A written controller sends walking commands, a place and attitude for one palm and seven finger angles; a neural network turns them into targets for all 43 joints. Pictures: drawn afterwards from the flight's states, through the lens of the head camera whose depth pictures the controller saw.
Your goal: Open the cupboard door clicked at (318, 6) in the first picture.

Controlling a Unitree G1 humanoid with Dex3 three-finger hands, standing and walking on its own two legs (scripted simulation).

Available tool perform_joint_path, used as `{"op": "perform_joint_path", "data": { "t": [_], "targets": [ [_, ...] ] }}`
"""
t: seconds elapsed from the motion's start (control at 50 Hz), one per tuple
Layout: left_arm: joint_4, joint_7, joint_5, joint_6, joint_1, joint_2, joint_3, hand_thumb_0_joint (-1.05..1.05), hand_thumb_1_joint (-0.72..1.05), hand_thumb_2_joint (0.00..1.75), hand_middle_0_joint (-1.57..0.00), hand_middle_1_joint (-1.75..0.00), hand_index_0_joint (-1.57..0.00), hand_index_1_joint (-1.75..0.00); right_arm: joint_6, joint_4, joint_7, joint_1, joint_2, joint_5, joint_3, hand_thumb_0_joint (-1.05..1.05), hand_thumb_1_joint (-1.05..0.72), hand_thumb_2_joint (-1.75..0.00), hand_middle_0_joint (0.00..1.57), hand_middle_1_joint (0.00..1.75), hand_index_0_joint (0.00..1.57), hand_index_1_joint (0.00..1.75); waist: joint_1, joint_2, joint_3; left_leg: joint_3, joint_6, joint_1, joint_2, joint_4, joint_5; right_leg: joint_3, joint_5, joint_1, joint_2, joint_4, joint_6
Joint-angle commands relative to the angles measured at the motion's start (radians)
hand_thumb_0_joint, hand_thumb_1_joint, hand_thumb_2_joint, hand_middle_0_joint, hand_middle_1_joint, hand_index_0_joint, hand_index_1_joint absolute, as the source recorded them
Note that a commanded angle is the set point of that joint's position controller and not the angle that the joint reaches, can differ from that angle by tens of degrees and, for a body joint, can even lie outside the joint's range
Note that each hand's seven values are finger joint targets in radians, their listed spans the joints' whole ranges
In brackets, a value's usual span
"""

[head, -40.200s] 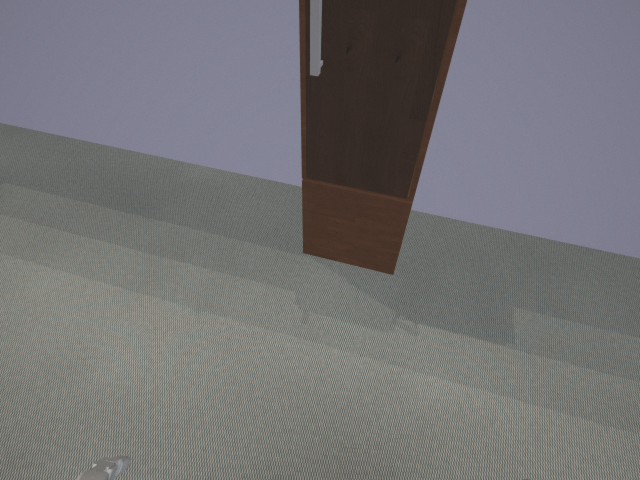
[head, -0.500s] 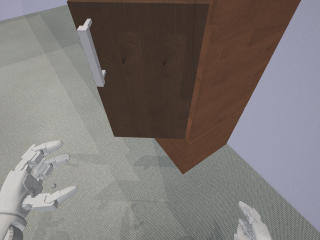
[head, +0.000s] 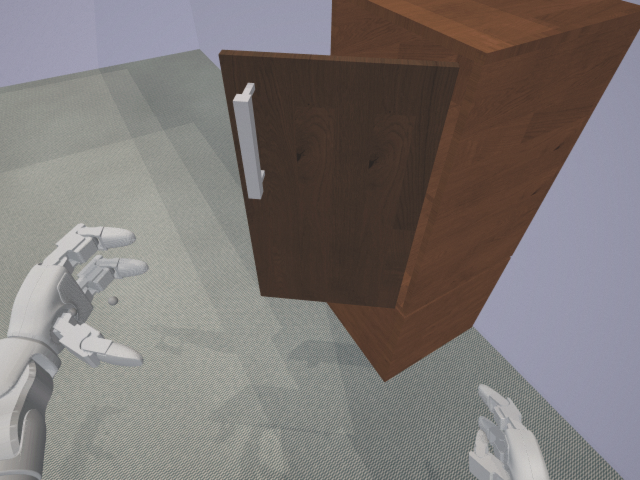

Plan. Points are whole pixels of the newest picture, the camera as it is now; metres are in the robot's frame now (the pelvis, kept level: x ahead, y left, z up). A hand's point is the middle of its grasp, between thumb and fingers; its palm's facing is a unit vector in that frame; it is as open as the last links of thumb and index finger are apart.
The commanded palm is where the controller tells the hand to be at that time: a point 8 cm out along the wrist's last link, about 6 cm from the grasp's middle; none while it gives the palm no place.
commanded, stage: raise the hand with hooked fingers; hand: left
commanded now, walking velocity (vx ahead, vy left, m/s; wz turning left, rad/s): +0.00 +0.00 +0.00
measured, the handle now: (252, 143) +0.57 +0.16 +0.13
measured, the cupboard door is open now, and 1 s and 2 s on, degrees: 53 53 53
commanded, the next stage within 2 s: move the hooked fingers beside the handle in 0.74 s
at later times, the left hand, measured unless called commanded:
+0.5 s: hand (120, 261) +0.30 +0.26 +0.14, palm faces +0.01 -1.00 -0.05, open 14.0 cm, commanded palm +0.27 +0.31 +0.16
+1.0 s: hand (131, 253) +0.31 +0.25 +0.15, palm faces +0.08 -1.00 -0.05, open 14.0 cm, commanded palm +0.29 +0.29 +0.16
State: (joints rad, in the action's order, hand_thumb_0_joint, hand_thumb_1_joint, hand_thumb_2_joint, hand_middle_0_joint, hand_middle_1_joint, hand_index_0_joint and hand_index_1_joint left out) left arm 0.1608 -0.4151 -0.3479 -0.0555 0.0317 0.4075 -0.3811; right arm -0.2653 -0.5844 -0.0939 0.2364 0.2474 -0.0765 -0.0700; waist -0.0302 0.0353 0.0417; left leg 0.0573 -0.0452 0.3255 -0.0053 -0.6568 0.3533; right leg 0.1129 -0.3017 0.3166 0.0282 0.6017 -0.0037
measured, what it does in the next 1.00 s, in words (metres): stands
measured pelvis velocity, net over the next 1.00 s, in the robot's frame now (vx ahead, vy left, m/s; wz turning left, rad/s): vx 0.00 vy -0.04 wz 0.00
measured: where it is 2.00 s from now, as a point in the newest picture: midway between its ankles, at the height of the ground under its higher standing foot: outside the picture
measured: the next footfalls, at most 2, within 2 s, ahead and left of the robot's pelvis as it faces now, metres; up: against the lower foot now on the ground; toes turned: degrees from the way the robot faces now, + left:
none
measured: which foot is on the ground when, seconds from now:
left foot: down 0.00-1.00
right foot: down 0.00-1.00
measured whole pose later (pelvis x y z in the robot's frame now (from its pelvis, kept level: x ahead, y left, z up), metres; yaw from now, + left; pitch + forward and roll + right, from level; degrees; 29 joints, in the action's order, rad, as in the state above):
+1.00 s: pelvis +0.00 -0.04 +0.01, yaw +0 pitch +0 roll +0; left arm 0.40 -0.46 -0.31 0.01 -0.21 0.47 -0.46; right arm -0.21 -0.62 -0.12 0.23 0.28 -0.08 -0.06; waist -0.03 0.04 0.00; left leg 0.05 0.00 0.24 -0.03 -0.54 0.30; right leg 0.12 -0.28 0.25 0.00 0.52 -0.05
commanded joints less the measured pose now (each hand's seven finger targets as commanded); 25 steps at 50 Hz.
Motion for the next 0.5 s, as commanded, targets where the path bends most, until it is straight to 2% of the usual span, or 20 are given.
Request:
{"op": "perform_joint_path", "data": {
  "t": [0.0, 0.06, 0.08, 0.1, 0.14, 0.18, 0.22, 0.24, 0.28, 0.3, 0.36, 0.38, 0.4, 0.46, 0.48],
  "targets": [
    [-0.195, -0.018, -0.011, 0.008, -0.313, 0.265, -0.118, 0.0, -0.5, 0.3, -0.3, -1.2, -0.3, -1.2, -0.036, 0.152, -0.02, -0.075, 0.159, 0.003, 0.056, 0.0, -0.9, -0.9, 0.2, 0.3, 0.2, 0.3, 0.004, 0.02, 0.122, -0.121, 0.027, -0.085, -0.009, 0.172, -0.212, -0.031, 0.139, -0.045, -0.043, -0.098, -0.025],
    [-0.262, 0.003, -0.006, -0.039, -0.406, 0.31, -0.159, 0.0, -0.5, 0.3, -0.3, -1.2, -0.3, -1.2, -0.042, 0.151, -0.025, -0.076, 0.144, 0.011, 0.048, 0.0, -0.9, -0.9, 0.2, 0.3, 0.2, 0.3, 0.004, 0.07, 0.195, -0.133, 0.036, -0.163, -0.013, 0.187, -0.25, -0.031, 0.151, -0.063, -0.045, -0.104, -0.027],
    [-0.262, 0.007, -0.006, -0.05, -0.427, 0.331, -0.168, 0.0, -0.5, 0.3, -0.3, -1.2, -0.3, -1.2, -0.041, 0.141, -0.025, -0.075, 0.145, 0.016, 0.043, 0.0, -0.9, -0.9, 0.2, 0.3, 0.2, 0.3, -0.001, 0.09, 0.19, -0.131, 0.04, -0.173, -0.013, 0.189, -0.263, -0.034, 0.161, -0.077, -0.047, -0.113, -0.031],
    [-0.266, 0.008, -0.003, -0.061, -0.455, 0.325, -0.164, 0.0, -0.5, 0.3, -0.3, -1.2, -0.3, -1.2, -0.044, 0.135, -0.025, -0.077, 0.142, 0.015, 0.04, 0.0, -0.9, -0.9, 0.2, 0.3, 0.2, 0.3, 0.004, 0.126, 0.194, -0.133, 0.045, -0.188, -0.015, 0.2, -0.267, -0.033, 0.161, -0.078, -0.047, -0.119, -0.033],
    [-0.198, 0.0, 0.0, -0.056, -0.459, 0.314, -0.156, 0.0, -0.5, 0.3, -0.3, -1.2, -0.3, -1.2, -0.045, 0.119, -0.03, -0.072, 0.145, 0.012, 0.041, 0.0, -0.9, -0.9, 0.2, 0.3, 0.2, 0.3, 0.009, 0.122, 0.167, -0.135, 0.047, -0.19, -0.017, 0.21, -0.277, -0.029, 0.172, -0.075, -0.044, -0.128, -0.033],
    [-0.105, -0.021, 0.005, -0.022, -0.45, 0.318, -0.152, 0.0, -0.5, 0.3, -0.3, -1.2, -0.3, -1.2, -0.038, 0.108, -0.034, -0.06, 0.153, 0.009, 0.044, 0.0, -0.9, -0.9, 0.2, 0.3, 0.2, 0.3, 0.009, 0.08, 0.146, -0.131, 0.04, -0.177, -0.015, 0.216, -0.271, -0.031, 0.179, -0.083, -0.043, -0.145, -0.033],
    [-0.04, -0.043, 0.013, 0.027, -0.475, 0.317, -0.133, 0.0, -0.5, 0.3, -0.3, -1.2, -0.3, -1.2, -0.03, 0.107, -0.036, -0.066, 0.158, 0.0, 0.045, 0.0, -0.9, -0.9, 0.2, 0.3, 0.2, 0.3, 0.013, 0.096, 0.115, -0.125, 0.038, -0.163, -0.012, 0.223, -0.264, -0.031, 0.183, -0.07, -0.038, -0.152, -0.031],
    [0.0, -0.054, 0.013, 0.05, -0.451, 0.289, -0.11, 0.0, -0.5, 0.3, -0.3, -1.2, -0.3, -1.2, -0.027, 0.109, -0.035, -0.063, 0.16, -0.001, 0.047, 0.0, -0.9, -0.9, 0.2, 0.3, 0.2, 0.3, 0.014, 0.067, 0.1, -0.13, 0.039, -0.152, -0.013, 0.226, -0.263, -0.025, 0.181, -0.065, -0.037, -0.15, -0.03],
    [0.038, -0.076, 0.006, 0.084, -0.401, 0.271, -0.097, 0.0, -0.5, 0.3, -0.3, -1.2, -0.3, -1.2, -0.021, 0.122, -0.027, -0.061, 0.166, -0.004, 0.05, 0.0, -0.9, -0.9, 0.2, 0.3, 0.2, 0.3, 0.005, 0.025, 0.11, -0.125, 0.034, -0.142, -0.007, 0.217, -0.277, -0.028, 0.2, -0.08, -0.036, -0.153, -0.033],
    [0.036, -0.084, 0.006, 0.095, -0.392, 0.27, -0.093, 0.0, -0.5, 0.3, -0.3, -1.2, -0.3, -1.2, -0.016, 0.128, -0.023, -0.063, 0.169, -0.007, 0.051, 0.0, -0.9, -0.9, 0.2, 0.3, 0.2, 0.3, 0.004, 0.024, 0.121, -0.12, 0.032, -0.143, -0.007, 0.212, -0.292, -0.028, 0.215, -0.078, -0.036, -0.148, -0.031],
    [-0.075, -0.076, -0.002, 0.07, -0.409, 0.325, -0.145, 0.0, -0.5, 0.3, -0.3, -1.2, -0.3, -1.2, -0.015, 0.151, -0.013, -0.074, 0.167, 0.001, 0.059, 0.0, -0.9, -0.9, 0.2, 0.3, 0.2, 0.3, -0.008, 0.016, 0.204, -0.115, 0.028, -0.18, -0.005, 0.193, -0.36, -0.032, 0.267, -0.106, -0.035, -0.134, -0.028],
    [-0.112, -0.068, -0.011, 0.049, -0.42, 0.354, -0.174, 0.0, -0.5, 0.3, -0.3, -1.2, -0.3, -1.2, -0.015, 0.152, -0.008, -0.075, 0.163, 0.007, 0.055, 0.0, -0.9, -0.9, 0.2, 0.3, 0.2, 0.3, -0.016, 0.02, 0.203, -0.111, 0.031, -0.178, -0.003, 0.192, -0.373, -0.037, 0.287, -0.135, -0.036, -0.137, -0.032],
    [-0.162, -0.057, -0.011, 0.024, -0.442, 0.368, -0.191, 0.0, -0.5, 0.3, -0.3, -1.2, -0.3, -1.2, -0.017, 0.155, -0.006, -0.076, 0.159, 0.008, 0.056, 0.0, -0.9, -0.9, 0.2, 0.3, 0.2, 0.3, -0.017, 0.038, 0.24, -0.109, 0.031, -0.197, -0.004, 0.195, -0.389, -0.038, 0.295, -0.143, -0.039, -0.135, -0.031],
    [-0.177, -0.019, -0.014, -0.029, -0.435, 0.371, -0.228, 0.0, -0.5, 0.3, -0.3, -1.2, -0.3, -1.2, -0.025, 0.143, -0.01, -0.069, 0.152, 0.014, 0.059, 0.0, -0.9, -0.9, 0.2, 0.3, 0.2, 0.3, -0.017, 0.058, 0.235, -0.099, 0.03, -0.206, -0.005, 0.201, -0.396, -0.039, 0.303, -0.148, -0.04, -0.138, -0.029],
    [-0.173, -0.012, -0.012, -0.034, -0.438, 0.391, -0.24, 0.0, -0.5, 0.3, -0.3, -1.2, -0.3, -1.2, -0.022, 0.134, -0.011, -0.065, 0.154, 0.018, 0.057, 0.0, -0.9, -0.9, 0.2, 0.3, 0.2, 0.3, -0.02, 0.063, 0.217, -0.091, 0.029, -0.199, -0.003, 0.201, -0.389, -0.044, 0.31, -0.158, -0.039, -0.145, -0.032]
  ]
}}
